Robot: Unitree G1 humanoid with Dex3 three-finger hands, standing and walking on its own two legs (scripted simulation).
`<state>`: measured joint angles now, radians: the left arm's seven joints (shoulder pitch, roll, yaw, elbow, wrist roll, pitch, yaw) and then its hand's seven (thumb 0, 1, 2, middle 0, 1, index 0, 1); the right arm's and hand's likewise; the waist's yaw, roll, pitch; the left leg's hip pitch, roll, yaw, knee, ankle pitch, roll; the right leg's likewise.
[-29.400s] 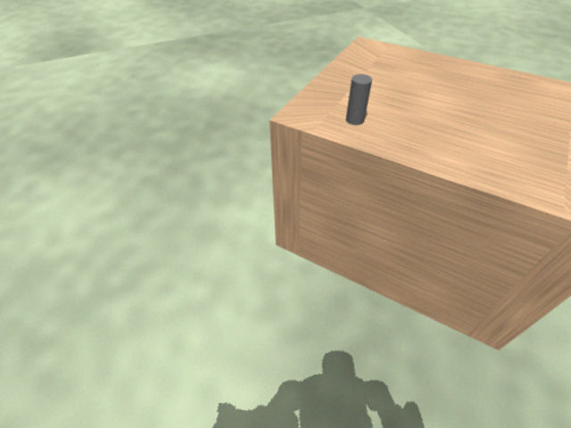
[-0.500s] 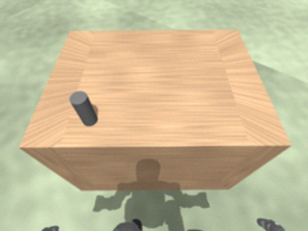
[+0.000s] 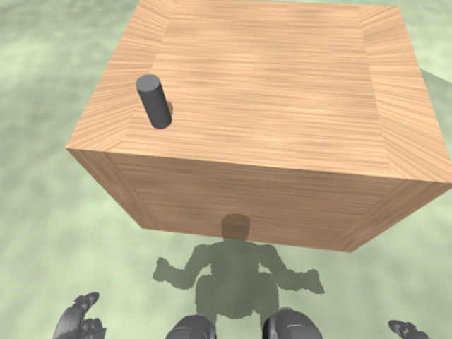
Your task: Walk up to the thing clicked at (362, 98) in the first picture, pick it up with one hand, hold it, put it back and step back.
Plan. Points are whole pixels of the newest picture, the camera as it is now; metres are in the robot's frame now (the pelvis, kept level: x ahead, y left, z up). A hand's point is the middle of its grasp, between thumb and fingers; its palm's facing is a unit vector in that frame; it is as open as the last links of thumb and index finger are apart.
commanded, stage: step back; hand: left
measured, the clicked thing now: (155, 103) +0.62 +0.20 -0.04
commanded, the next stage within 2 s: none
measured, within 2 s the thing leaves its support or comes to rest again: neither
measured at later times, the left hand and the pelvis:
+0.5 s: hand out of the picture -0.05 +0.29 -0.14, palm faces -0.13 -0.89 -0.43, open 7.4 cm; pelvis -0.14 +0.02 +0.00, yaw -7 degrees
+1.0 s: hand out of the picture -0.12 +0.32 -0.14, palm faces -0.06 -0.94 -0.35, open 7.4 cm; pelvis -0.28 +0.07 +0.01, yaw -4 degrees
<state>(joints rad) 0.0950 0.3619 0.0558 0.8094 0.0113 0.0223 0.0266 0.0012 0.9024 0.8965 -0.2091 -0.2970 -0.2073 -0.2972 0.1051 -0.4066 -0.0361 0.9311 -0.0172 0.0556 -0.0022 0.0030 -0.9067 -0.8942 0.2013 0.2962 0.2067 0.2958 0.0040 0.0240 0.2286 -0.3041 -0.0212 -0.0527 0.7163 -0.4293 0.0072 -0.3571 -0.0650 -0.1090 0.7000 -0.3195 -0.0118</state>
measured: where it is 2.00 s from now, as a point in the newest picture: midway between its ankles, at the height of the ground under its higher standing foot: outside the picture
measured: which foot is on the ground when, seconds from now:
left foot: down 0.00-0.48, up 0.50-0.80, down 0.82-1.00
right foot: down 0.00-0.04, up 0.06-0.42, down 0.44-0.86, up 0.88-1.00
